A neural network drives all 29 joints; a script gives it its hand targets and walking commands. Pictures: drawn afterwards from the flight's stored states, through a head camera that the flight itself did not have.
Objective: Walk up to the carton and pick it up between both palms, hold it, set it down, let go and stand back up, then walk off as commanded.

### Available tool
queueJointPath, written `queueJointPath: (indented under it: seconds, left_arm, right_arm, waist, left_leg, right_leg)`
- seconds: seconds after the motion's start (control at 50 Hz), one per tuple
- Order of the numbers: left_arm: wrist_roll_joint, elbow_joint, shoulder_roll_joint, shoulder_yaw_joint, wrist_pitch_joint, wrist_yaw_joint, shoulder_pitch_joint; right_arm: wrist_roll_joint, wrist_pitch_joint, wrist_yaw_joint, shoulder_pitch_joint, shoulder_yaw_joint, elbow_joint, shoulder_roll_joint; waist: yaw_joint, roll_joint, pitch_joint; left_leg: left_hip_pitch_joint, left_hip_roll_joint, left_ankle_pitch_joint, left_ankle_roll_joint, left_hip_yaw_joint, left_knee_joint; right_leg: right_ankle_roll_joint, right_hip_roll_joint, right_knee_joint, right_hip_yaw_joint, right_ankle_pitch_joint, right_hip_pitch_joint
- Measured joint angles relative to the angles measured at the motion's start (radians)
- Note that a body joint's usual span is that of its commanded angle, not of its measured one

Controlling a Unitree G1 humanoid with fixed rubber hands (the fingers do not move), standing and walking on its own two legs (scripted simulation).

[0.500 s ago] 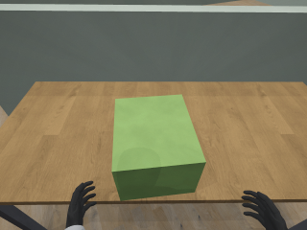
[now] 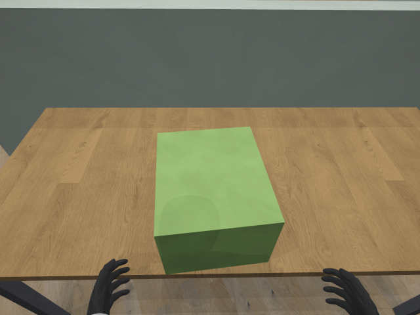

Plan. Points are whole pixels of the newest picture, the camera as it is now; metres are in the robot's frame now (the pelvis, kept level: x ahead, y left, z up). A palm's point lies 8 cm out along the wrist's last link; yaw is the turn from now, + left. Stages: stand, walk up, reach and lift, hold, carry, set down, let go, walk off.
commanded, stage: set down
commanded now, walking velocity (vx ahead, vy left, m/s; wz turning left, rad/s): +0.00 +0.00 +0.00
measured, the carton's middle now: (210, 195) +0.42 +0.04 -0.04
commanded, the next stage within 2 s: let go in 0.84 s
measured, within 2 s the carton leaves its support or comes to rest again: neither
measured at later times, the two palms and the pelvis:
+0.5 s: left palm out of the picture +0.15 +0.24 -0.07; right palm out of the picture +0.16 -0.23 -0.06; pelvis +0.00 +0.00 +0.00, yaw +0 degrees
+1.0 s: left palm out of the picture +0.16 +0.24 -0.08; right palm out of the picture +0.16 -0.23 -0.08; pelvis +0.01 +0.00 +0.00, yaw +0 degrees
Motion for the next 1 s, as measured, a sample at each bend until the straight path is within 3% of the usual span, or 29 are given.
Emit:
queueJointPath:
  seconds: [0.56,1.0]
  left_arm:
    - [0.001,0.063,0.053,0.000,0.094,-0.062,0.000]
    - [0.028,0.124,0.069,0.000,0.105,-0.084,-0.021]
  right_arm:
    - [-0.121,0.040,-0.088,0.000,0.000,0.000,0.072]
    - [-0.165,0.044,-0.106,-0.039,0.000,0.073,0.084]
  waist:
    - [-0.006,0.015,0.045]
    - [-0.030,0.019,0.056]
  left_leg:
    - [0.003,0.000,-0.001,0.000,0.000,-0.003]
    - [0.003,0.000,-0.011,-0.001,0.000,-0.003]
  right_leg:
    - [0.001,0.000,-0.003,0.000,-0.001,0.003]
    - [0.002,0.000,-0.003,0.000,-0.011,0.003]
